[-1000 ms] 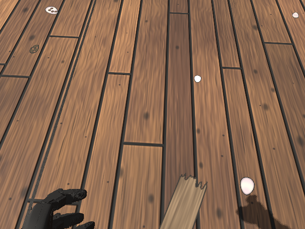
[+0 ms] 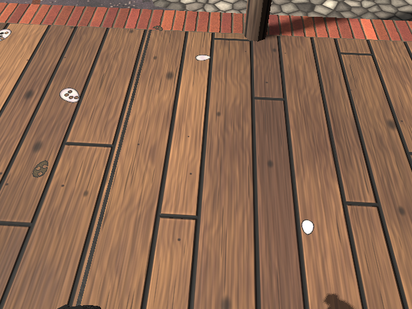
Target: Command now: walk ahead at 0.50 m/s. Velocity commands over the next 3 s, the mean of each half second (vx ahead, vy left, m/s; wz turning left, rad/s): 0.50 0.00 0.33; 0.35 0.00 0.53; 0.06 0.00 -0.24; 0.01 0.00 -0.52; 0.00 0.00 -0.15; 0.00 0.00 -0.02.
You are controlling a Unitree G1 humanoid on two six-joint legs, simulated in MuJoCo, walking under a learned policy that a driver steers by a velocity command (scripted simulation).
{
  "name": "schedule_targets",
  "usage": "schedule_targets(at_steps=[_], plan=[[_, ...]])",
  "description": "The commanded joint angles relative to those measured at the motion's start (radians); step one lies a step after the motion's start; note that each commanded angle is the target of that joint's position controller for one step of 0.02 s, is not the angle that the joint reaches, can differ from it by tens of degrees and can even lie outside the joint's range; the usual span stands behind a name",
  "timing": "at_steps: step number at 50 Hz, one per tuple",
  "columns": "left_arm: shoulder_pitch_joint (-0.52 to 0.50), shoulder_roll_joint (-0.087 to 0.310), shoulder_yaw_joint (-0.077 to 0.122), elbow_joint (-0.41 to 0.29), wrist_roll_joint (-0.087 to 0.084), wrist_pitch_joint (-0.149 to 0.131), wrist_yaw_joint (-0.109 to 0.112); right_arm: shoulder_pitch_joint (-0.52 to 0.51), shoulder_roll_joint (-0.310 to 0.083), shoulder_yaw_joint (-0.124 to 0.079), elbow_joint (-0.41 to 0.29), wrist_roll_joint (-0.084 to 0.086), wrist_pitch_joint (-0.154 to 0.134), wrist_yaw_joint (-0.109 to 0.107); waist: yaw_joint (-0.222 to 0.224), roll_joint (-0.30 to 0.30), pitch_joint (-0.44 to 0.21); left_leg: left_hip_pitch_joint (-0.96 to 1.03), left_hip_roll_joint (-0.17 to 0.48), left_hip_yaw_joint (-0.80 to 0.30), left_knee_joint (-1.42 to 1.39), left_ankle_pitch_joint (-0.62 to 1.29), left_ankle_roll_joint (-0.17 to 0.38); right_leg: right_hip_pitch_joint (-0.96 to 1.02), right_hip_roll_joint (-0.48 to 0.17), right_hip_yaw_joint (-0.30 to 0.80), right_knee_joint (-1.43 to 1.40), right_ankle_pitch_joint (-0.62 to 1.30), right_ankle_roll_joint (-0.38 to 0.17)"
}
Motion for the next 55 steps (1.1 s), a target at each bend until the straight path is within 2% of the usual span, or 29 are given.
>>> schedule_targets(at_steps=[1, 3, 4, 5, 6, 7, 8, 9, 10, 12, 15, 20, 25, 28, 30, 31, 32, 33, 34, 35, 36, 38, 41, 45, 49, 52, 53, 54, 55], plan=[[-0.080, 0.105, 0.026, -0.085, -0.003, -0.024, -0.013, 0.018, -0.181, -0.046, -0.019, 0.006, 0.008, -0.011, 0.036, 0.119, 0.039, 0.047, 0.323, -0.132, 0.029, 0.465, 0.137, -0.008, 0.014, -0.004, -0.042, -0.080, -0.038], [0.094, 0.157, 0.057, -0.038, 0.002, -0.028, -0.005, -0.009, -0.180, -0.043, -0.022, 0.006, 0.018, -0.013, 0.138, 0.120, -0.065, 0.007, 0.270, -0.110, 0.241, 0.720, 0.106, 0.269, 0.068, -0.048, -0.086, -0.096, -0.078], [0.271, 0.214, 0.081, 0.008, 0.011, -0.028, 0.006, -0.010, -0.147, -0.027, -0.038, -0.005, 0.019, -0.014, 0.208, 0.087, -0.199, -0.143, 0.217, -0.083, 0.468, 0.614, 0.076, 0.563, -0.005, 0.020, -0.040, -0.067, -0.122], [0.392, 0.313, 0.107, 0.028, 0.025, -0.020, 0.015, 0.095, -0.042, 0.005, -0.062, -0.012, 0.002, -0.005, 0.190, -0.119, -0.353, -0.566, 0.061, -0.020, 0.865, 0.198, -0.003, 0.983, -0.273, 0.427, -0.053, -0.192, -0.261], [0.405, 0.240, 0.086, 0.031, 0.014, -0.015, 0.015, 0.090, -0.054, 0.005, -0.044, 0.002, -0.017, -0.004, 0.206, -0.191, -0.414, -0.710, 0.007, -0.158, 1.038, -0.304, -0.007, 1.009, -0.346, 0.677, -0.197, -0.313, -0.292], [0.337, 0.186, 0.068, 0.026, 0.008, -0.016, 0.018, 0.010, -0.148, -0.024, -0.066, 0.034, -0.028, -0.001, 0.202, -0.119, -0.252, -0.792, 0.067, -0.197, 1.105, -0.259, 0.007, 0.874, -0.316, 0.548, -0.232, -0.388, -0.241], [0.261, 0.155, 0.058, 0.014, 0.008, -0.017, 0.020, -0.049, -0.153, -0.027, -0.084, 0.040, -0.029, -0.003, 0.171, -0.079, -0.149, -0.791, 0.122, -0.164, 1.078, -0.168, 0.014, 0.729, -0.282, 0.413, -0.263, -0.371, -0.206], [0.197, 0.120, 0.049, 0.014, 0.011, -0.022, 0.017, -0.077, -0.142, -0.030, -0.088, 0.028, -0.023, -0.008, 0.142, -0.043, -0.073, -0.759, 0.156, -0.153, 1.021, -0.093, 0.010, 0.599, -0.243, 0.319, -0.312, -0.324, -0.188], [0.154, 0.094, 0.042, 0.014, 0.018, -0.031, 0.016, -0.059, -0.130, -0.037, -0.080, 0.020, -0.008, -0.012, 0.106, -0.067, -0.041, -0.699, 0.186, -0.162, 0.975, -0.037, 0.007, 0.513, -0.208, 0.232, -0.349, -0.268, -0.167], [0.124, 0.090, 0.045, 0.027, 0.027, -0.044, 0.014, -0.018, -0.079, -0.033, -0.066, 0.019, 0.020, -0.012, 0.073, -0.069, -0.018, -0.632, 0.200, -0.158, 0.958, 0.016, -0.006, 0.420, -0.184, 0.126, -0.400, -0.175, -0.168], [0.131, 0.119, 0.056, 0.051, 0.033, -0.053, 0.024, -0.064, -0.067, -0.036, -0.096, 0.014, 0.038, -0.015, 0.065, -0.029, 0.019, -0.701, 0.203, -0.171, 0.880, 0.128, -0.026, 0.412, -0.176, 0.006, -0.428, -0.054, -0.177], [0.167, 0.156, 0.064, 0.069, 0.026, -0.039, 0.046, -0.208, -0.036, -0.024, -0.149, 0.005, 0.024, 0.014, 0.112, 0.004, 0.049, -0.702, 0.185, -0.092, 0.585, 0.347, -0.028, 0.475, -0.154, -0.139, -0.441, 0.017, -0.154], [0.253, 0.191, 0.079, 0.101, 0.004, 0.000, 0.053, -0.342, -0.030, -0.015, -0.231, 0.007, 0.025, 0.047, 0.156, 0.020, 0.089, -0.772, 0.166, -0.032, 0.448, 0.278, 0.009, 0.672, -0.217, -0.187, -0.374, 0.122, -0.142], [0.228, 0.224, 0.091, 0.090, -0.007, 0.024, 0.059, -0.306, -0.068, -0.034, -0.255, 0.007, 0.032, 0.059, 0.103, -0.024, 0.032, -0.655, 0.094, 0.040, 0.434, 0.137, 0.059, 0.732, -0.226, -0.228, -0.218, 0.509, -0.109], [0.195, 0.238, 0.095, 0.078, -0.014, 0.039, 0.064, -0.102, -0.138, -0.076, -0.216, 0.012, 0.038, 0.053, -0.022, -0.028, -0.087, -0.369, 0.010, 0.078, 0.386, 0.117, 0.115, 0.672, -0.190, -0.259, 0.087, 0.671, -0.074], [0.197, 0.216, 0.084, 0.067, -0.005, 0.035, 0.065, 0.064, -0.208, -0.112, -0.174, 0.014, 0.045, 0.034, -0.099, 0.038, -0.175, -0.074, 0.030, -0.021, 0.337, 0.148, 0.161, 0.475, -0.148, -0.263, 0.361, 0.462, -0.030], [0.290, 0.059, 0.038, 0.014, 0.037, 0.010, 0.049, 0.060, -0.325, -0.133, -0.167, 0.021, 0.044, 0.020, 0.014, 0.318, -0.235, 0.275, 0.292, -0.546, 0.283, 0.045, 0.333, 0.001, 0.045, -0.220, 0.728, -0.459, 0.036], [0.223, 0.100, 0.035, -0.004, 0.006, -0.036, 0.034, 0.077, -0.269, -0.109, -0.209, 0.008, 0.025, 0.027, -0.025, 0.227, -0.389, 0.369, 0.398, -0.899, 0.109, -0.094, 0.418, -0.147, 0.120, 0.039, 0.880, -0.651, 0.031], [0.110, 0.163, 0.051, -0.036, -0.035, -0.063, 0.023, 0.047, -0.204, -0.089, -0.204, -0.003, 0.010, 0.031, -0.053, 0.157, -0.263, 0.302, 0.374, -0.769, 0.076, -0.033, 0.355, -0.239, 0.062, 0.080, 0.873, -0.562, 0.001], [0.088, 0.155, 0.047, -0.046, -0.032, -0.076, 0.026, -0.024, -0.180, -0.081, -0.216, -0.003, 0.001, 0.030, -0.009, 0.096, -0.161, 0.154, 0.337, -0.631, 0.089, 0.140, 0.317, -0.216, 0.021, 0.074, 0.793, -0.480, -0.012], [0.096, 0.159, 0.053, -0.029, -0.004, -0.074, 0.036, -0.107, -0.149, -0.072, -0.233, -0.005, -0.001, 0.029, 0.041, 0.042, -0.094, 0.001, 0.295, -0.509, 0.101, 0.363, 0.286, -0.145, -0.011, 0.069, 0.709, -0.439, -0.002], [0.139, 0.176, 0.067, -0.022, 0.018, -0.043, 0.041, -0.169, -0.130, -0.062, -0.263, -0.018, 0.002, 0.019, 0.097, 0.056, -0.077, -0.168, 0.252, -0.390, 0.097, 0.639, 0.267, -0.005, -0.031, 0.067, 0.635, -0.414, 0.026], [0.135, 0.122, 0.055, -0.037, 0.031, -0.008, 0.050, -0.156, -0.178, -0.076, -0.261, -0.012, 0.009, -0.001, 0.112, 0.060, -0.076, -0.274, 0.202, -0.286, 0.102, 0.817, 0.254, 0.041, 0.008, 0.028, 0.464, -0.331, 0.077], [0.036, 0.099, 0.041, -0.071, 0.023, 0.004, 0.046, -0.133, -0.183, -0.080, -0.256, 0.005, 0.047, -0.028, 0.073, 0.129, -0.117, -0.303, 0.131, -0.242, 0.155, 0.717, 0.174, 0.122, 0.078, 0.020, 0.189, -0.091, 0.096], [0.002, 0.114, 0.041, -0.075, 0.019, 0.001, 0.025, -0.109, -0.137, -0.061, -0.238, -0.007, 0.061, -0.038, 0.039, 0.153, -0.128, -0.224, 0.173, -0.292, 0.207, 0.561, 0.148, 0.146, 0.072, 0.038, 0.058, -0.009, 0.081], [0.057, 0.128, 0.048, -0.055, 0.035, -0.022, 0.013, -0.135, -0.086, -0.035, -0.215, -0.020, 0.049, -0.034, 0.079, 0.156, -0.116, -0.185, 0.191, -0.310, 0.306, 0.547, 0.126, 0.231, 0.055, 0.028, -0.073, 0.017, 0.011], [0.074, 0.145, 0.051, -0.049, 0.046, -0.030, 0.014, -0.113, -0.075, -0.030, -0.205, -0.027, 0.041, -0.031, 0.083, 0.122, -0.126, -0.198, 0.142, -0.284, 0.364, 0.521, 0.090, 0.324, 0.033, 0.052, -0.127, 0.222, -0.024], [0.062, 0.202, 0.057, -0.063, 0.060, -0.033, 0.018, -0.032, -0.063, -0.026, -0.205, -0.050, 0.028, -0.029, 0.026, 0.010, -0.180, -0.261, 0.059, -0.242, 0.469, 0.331, 0.044, 0.468, -0.070, 0.175, -0.068, 0.585, -0.095], [0.079, 0.168, 0.048, -0.054, 0.066, -0.022, 0.020, 0.059, -0.061, -0.022, -0.179, -0.044, 0.028, -0.029, 0.011, -0.107, -0.252, -0.350, 0.011, -0.190, 0.592, 0.029, -0.023, 0.587, -0.187, 0.315, -0.048, 0.680, -0.246]])
Next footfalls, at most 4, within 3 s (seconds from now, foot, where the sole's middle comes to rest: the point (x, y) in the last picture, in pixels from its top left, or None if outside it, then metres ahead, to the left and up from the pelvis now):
0.08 right None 0.23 -0.13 -0.78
0.62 left None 0.48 0.15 -0.78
1.06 right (179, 236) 0.74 0.06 -0.78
1.42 left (124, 284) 0.57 0.24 -0.78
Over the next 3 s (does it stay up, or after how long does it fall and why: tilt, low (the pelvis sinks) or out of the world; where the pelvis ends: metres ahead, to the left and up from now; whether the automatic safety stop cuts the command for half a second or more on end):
stays up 0.59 0.11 0.00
